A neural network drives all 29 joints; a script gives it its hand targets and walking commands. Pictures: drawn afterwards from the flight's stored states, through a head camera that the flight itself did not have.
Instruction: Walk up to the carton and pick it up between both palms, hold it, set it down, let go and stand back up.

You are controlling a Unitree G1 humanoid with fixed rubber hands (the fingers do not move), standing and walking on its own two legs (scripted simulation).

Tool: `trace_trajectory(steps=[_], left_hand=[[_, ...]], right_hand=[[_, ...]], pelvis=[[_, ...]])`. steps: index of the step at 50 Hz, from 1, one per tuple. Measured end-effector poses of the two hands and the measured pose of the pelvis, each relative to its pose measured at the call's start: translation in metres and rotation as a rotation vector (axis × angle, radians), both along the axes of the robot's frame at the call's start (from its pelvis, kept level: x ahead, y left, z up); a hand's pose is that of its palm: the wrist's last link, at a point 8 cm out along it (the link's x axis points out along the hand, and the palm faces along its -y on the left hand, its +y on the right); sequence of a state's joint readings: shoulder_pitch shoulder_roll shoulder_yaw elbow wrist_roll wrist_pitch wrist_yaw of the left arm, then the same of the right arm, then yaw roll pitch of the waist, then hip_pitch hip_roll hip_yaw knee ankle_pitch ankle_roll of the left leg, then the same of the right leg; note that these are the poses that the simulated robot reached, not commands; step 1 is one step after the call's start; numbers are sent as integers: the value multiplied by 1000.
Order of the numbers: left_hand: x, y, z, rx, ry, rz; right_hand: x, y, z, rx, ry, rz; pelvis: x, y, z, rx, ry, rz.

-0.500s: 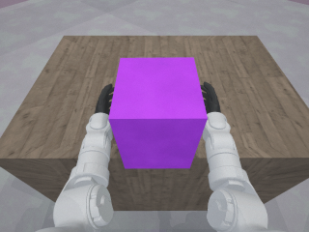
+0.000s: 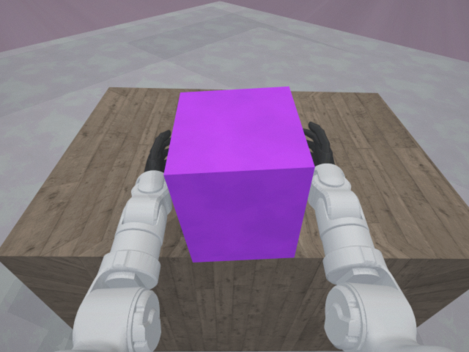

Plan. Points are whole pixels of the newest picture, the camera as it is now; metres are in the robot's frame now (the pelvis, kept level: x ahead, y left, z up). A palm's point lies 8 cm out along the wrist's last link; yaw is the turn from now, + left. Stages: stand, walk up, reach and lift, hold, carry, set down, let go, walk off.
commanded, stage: reach and lift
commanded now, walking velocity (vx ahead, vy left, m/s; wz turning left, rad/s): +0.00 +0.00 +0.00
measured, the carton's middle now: (239, 177) +0.42 -0.01 +0.11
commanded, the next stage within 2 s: none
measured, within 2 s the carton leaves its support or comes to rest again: neither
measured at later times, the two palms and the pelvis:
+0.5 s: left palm (168, 162) +0.37 +0.10 +0.20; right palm (362, 157) +0.35 -0.19 +0.21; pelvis -0.06 -0.02 +0.00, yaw +0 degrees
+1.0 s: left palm (155, 181) +0.35 +0.12 +0.17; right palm (343, 169) +0.35 -0.17 +0.19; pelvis -0.05 -0.03 +0.00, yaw +1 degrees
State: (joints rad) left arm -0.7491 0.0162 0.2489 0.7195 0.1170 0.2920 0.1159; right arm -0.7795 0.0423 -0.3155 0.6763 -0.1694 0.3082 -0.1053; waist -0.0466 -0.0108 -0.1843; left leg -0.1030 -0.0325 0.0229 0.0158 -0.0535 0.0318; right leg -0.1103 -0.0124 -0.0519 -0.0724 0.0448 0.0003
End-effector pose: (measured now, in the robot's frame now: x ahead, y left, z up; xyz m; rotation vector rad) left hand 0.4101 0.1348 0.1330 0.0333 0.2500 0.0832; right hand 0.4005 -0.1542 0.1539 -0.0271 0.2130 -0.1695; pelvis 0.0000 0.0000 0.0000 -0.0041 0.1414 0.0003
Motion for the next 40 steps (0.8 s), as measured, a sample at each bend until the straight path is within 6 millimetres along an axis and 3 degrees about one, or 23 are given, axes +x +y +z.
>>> trace_trajectory(steps=[16,26,40], left_hand=[[-39,-23,31,32,10,-12],[-46,-34,66,27,-43,-11],[-54,-25,43,22,14,15]], right_hand=[[-43,-23,23,40,3,-6],[-48,-36,61,24,-53,6],[-46,-27,41,35,-7,37]], pelvis=[[-53,-3,-1,8,-40,-6],[-59,-22,-1,14,-11,-5],[-52,-36,0,15,-34,7]])
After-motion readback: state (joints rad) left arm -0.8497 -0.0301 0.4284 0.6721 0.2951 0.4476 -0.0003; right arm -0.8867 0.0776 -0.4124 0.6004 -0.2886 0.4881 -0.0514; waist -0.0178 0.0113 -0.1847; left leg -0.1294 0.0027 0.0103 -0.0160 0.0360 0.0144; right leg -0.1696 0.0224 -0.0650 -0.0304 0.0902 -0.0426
